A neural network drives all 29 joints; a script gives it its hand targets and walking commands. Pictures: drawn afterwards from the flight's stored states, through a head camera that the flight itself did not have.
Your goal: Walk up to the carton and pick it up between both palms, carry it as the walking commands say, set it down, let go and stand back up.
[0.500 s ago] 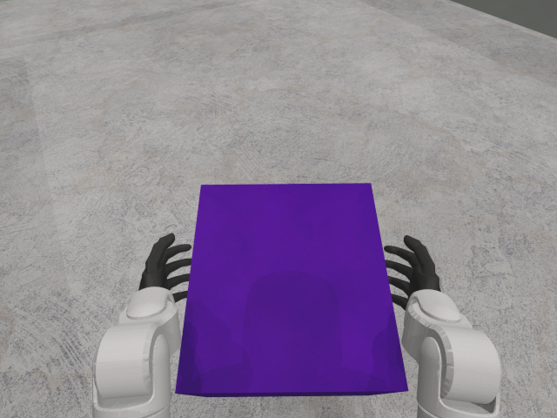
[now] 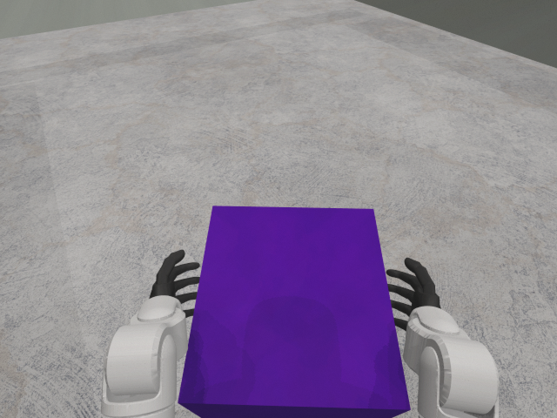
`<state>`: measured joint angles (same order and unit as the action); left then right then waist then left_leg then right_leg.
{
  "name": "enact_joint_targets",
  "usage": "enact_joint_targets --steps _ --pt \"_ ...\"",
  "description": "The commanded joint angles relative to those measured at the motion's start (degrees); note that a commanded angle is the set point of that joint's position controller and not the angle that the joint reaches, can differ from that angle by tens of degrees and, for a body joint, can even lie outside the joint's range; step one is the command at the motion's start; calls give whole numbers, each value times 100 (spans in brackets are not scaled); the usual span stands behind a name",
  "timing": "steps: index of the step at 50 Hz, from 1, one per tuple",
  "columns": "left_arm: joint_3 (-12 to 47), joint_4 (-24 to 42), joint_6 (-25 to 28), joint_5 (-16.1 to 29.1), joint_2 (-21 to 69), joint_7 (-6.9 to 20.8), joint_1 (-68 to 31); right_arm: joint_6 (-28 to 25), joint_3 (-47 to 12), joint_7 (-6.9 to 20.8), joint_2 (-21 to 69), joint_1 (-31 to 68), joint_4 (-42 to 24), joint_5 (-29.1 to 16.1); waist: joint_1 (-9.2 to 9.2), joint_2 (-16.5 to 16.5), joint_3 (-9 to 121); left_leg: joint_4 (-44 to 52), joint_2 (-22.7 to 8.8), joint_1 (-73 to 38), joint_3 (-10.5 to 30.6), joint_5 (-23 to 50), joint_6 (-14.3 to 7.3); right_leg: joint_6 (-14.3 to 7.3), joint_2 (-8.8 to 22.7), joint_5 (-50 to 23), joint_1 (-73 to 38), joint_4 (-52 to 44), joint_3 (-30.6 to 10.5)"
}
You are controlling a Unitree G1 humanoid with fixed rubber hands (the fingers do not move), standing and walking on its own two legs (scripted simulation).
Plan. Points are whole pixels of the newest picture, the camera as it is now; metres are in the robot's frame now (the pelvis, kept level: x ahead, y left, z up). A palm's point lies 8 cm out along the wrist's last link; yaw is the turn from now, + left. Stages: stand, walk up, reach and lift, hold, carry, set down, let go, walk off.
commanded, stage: carry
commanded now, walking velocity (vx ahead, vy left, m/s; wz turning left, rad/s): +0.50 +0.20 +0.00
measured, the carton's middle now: (290, 314) +0.28 +0.00 +0.01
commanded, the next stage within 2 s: none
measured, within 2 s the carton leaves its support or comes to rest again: neither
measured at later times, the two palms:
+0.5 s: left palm (122, 161) +0.54 +0.32 +0.10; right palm (290, 167) +0.52 +0.00 +0.10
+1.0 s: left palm (111, 84) +0.87 +0.46 +0.10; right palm (234, 85) +0.89 +0.14 +0.09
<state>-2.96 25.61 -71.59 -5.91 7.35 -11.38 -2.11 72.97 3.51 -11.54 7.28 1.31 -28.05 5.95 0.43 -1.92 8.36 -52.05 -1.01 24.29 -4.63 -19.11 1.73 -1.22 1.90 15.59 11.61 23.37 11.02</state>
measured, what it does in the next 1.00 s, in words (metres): walks ahead: left foot, then right foot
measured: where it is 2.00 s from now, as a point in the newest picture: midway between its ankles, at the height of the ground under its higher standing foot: (183, 214)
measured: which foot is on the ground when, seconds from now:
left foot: up 0.00-0.18, down 0.20-0.66, up 0.68-1.00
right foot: down 0.00-0.22, up 0.24-0.62, down 0.64-1.00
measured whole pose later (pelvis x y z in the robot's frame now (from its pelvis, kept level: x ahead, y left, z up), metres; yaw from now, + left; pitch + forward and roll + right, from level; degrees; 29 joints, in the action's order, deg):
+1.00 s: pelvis +0.63 +0.29 +0.00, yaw +2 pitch +3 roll +2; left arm -4.2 32.0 -68.8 -5.3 7.4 -11.2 -4.1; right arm 69.7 2.7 -11.3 7.3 4.5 -32.5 5.8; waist -1.0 -0.2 0.6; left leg -25.7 -3.7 27.2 -7.9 -1.4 1.6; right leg 6.7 10.1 19.9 -1.6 16.9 9.8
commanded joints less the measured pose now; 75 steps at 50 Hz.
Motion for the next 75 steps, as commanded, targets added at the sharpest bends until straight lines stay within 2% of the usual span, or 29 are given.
enact_joint_targets --steps 1,6,9,10,11,12,13,15,22,30,31,32,33,34,37,39,45,49,51,52,53,54,57,63,70,72,73,74,75 --pt "3770 919 250 2422 5520 1497 -2878 -346 -3961 1564 5405 3076 -749 -2406 -116 742 54 748 -509 1483 205 -94 149 -664 1924 326 -1394 -1591 -1812" --pt "3841 1135 245 2398 5239 1518 -2578 -365 -3943 1474 5356 2662 -734 -2312 -127 1130 157 2155 -48 -226 -618 1240 6 -203 1495 -1080 -791 -1361 -541" --pt "3868 1262 183 2392 5075 1535 -2525 -316 -3918 1442 5234 2456 -764 -2276 5 990 808 2685 332 -1858 -1142 1356 -122 175 1151 -2811 -680 168 142" --pt "3872 1292 140 2355 5026 1534 -2509 -289 -3881 1432 5169 2317 -747 -2255 117 655 1248 2837 165 -2907 -767 1028 -283 312 954 -2669 -161 1286 237" --pt "3877 1340 84 2313 4952 1540 -2555 -271 -3819 1402 5033 2250 -767 -2192 243 -221 1573 3332 -910 -3633 1187 -89 -764 466 571 -1630 990 2727 223" --pt "3960 1312 60 2357 5098 1552 -2558 -286 -3776 1414 5088 2325 -750 -2211 229 -1511 1622 3903 -1870 -4302 2947 304 -1362 406 -191 1150 2570 3829 15" --pt "3996 1145 83 2403 5259 1573 -2633 -327 -3791 1427 5192 2605 -992 -2262 193 -1118 1502 3808 -2095 -4223 2844 1013 -1511 161 77 1554 3055 4387 -664" --pt "4087 1138 208 2505 5719 1647 -2726 -434 -3903 1513 5616 2619 -965 -2254 78 -259 1346 3548 -1782 -3554 1902 1753 -1274 140 493 1018 2719 4231 -1057" --pt "3937 1113 359 2261 5729 1514 -2500 -496 -4015 1667 5538 2506 -925 -2441 61 -556 783 3955 -1333 -3185 661 2473 -1248 155 291 119 2468 2424 -459" --pt "3757 964 197 2199 5337 1462 -2326 -326 -3918 1636 5026 2382 -882 -2360 42 -507 740 2401 -723 -2704 -430 5828 -627 -27 -520 -636 384 601 528" --pt "3697 920 187 2162 5325 1457 -2245 -303 -3905 1629 4932 2470 -904 -2358 -130 -437 1076 1443 -667 -2125 -623 5666 -390 -170 -318 -1012 -762 282 369" --pt "3610 926 194 2109 5269 1428 -2132 -282 -3898 1632 4837 2675 -954 -2396 -388 -64 1400 4 -507 -1022 -740 5037 -95 -388 425 -732 -2113 45 -492" --pt "3515 786 198 2064 5172 1397 -2071 -231 -3899 1618 4741 2776 -894 -2414 -415 1235 1194 -1604 325 886 -270 1559 184 -1392 2097 -90 -2698 -738 -3625" --pt "3546 589 183 2102 5287 1396 -2201 -219 -3877 1603 4868 2620 -682 -2301 -174 1331 1443 -2463 260 1322 807 -309 23 -1746 2667 -225 -2642 -1101 -4866" --pt "3791 899 282 2400 5909 1580 -2868 -379 -3842 1657 5507 2859 -600 -2296 -118 247 756 -1982 -451 1425 805 363 41 -1085 2145 -292 -1542 -1117 -2860" --pt "3879 806 354 2558 6138 1698 -2984 -524 -3804 1630 5742 2791 -475 -2212 -112 570 585 -534 -477 1146 493 455 85 -635 1729 -830 -1420 -1169 -1907" --pt "3841 1102 412 2566 5501 1713 -2626 -563 -3907 1463 5690 2463 -666 -2178 -147 1157 363 2058 -128 105 -402 1567 76 -223 1403 -2165 -1238 -1330 -487" --pt "3729 1163 298 2416 5185 1675 -2435 -420 -3981 1440 5375 2553 -841 -2226 -129 1383 635 2713 142 -816 -768 2063 -21 126 1337 -3724 -1522 -434 -42" --pt "3684 1175 198 2303 5012 1633 -2397 -328 -3929 1451 5214 2392 -713 -2207 65 848 1314 3006 276 -2512 -872 1412 -161 309 1009 -3104 -828 1422 165" --pt "3655 1150 136 2213 4897 1622 -2412 -278 -3865 1450 5046 2350 -690 -2173 137 261 1582 3111 -645 -3195 624 390 -411 416 809 -2050 114 2690 52" --pt "3763 1203 105 2253 5086 1594 -2592 -285 -3842 1489 5144 2526 -590 -2230 162 -1487 1647 3727 -1804 -4172 2748 490 -1095 486 -104 924 2145 3933 -72" --pt "3775 992 122 2273 5223 1598 -2579 -321 -3882 1506 5245 2721 -797 -2304 151 -1305 1600 3694 -2022 -4328 2778 1328 -1359 249 89 1562 2909 4610 -715" --pt "3907 1041 295 2446 5785 1651 -2881 -476 -3972 1629 5796 2871 -772 -2345 33 -210 1361 3451 -1675 -3326 1445 2697 -1117 198 622 672 2421 4216 -1112" --pt "3809 1059 409 2267 5717 1507 -2548 -542 -3989 1672 5606 2565 -820 -2420 61 -501 972 3716 -1340 -3358 552 3267 -1238 164 360 229 2411 2675 -523" --pt "3716 1015 288 2247 5410 1476 -2330 -407 -3948 1651 5222 2413 -822 -2337 45 -517 768 2568 -715 -2887 -470 6037 -689 -3 -504 -599 784 705 468" --pt "3614 973 253 2186 5361 1468 -2236 -357 -3917 1628 5029 2595 -832 -2331 -290 -318 1407 648 -634 -1580 -816 5457 -222 -323 38 -1280 -1515 153 33" --pt "3532 956 257 2112 5291 1430 -2153 -314 -3901 1633 4934 2823 -868 -2406 -499 482 1353 -951 -185 12 -601 3789 42 -826 1258 -404 -2447 -308 -2009" --pt "3462 602 238 2093 5294 1424 -2068 -252 -3962 1597 4930 2624 -727 -2290 -251 1897 1537 -2184 517 1231 393 -261 168 -1757 2587 -1087 -2724 -1019 -4773" --pt "3556 707 250 2175 5432 1452 -2437 -295 -3875 1605 5173 2624 -557 -2259 -132 1112 1621 -2742 -55 1536 1093 -306 -34 -1680 2693 -1180 -2823 -855 -4503"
